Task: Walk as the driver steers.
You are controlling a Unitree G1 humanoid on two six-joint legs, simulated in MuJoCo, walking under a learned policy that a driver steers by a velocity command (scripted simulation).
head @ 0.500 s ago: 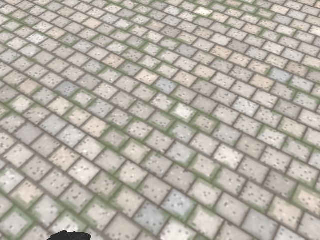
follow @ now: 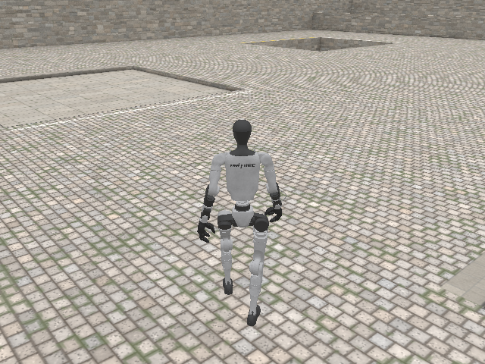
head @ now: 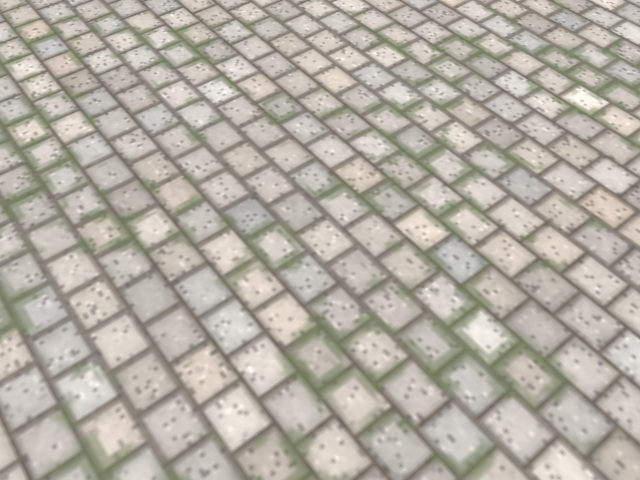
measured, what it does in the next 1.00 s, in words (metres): walks ahead, turning left: left foot, then right foot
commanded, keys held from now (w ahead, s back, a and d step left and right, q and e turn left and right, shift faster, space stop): w+q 1.00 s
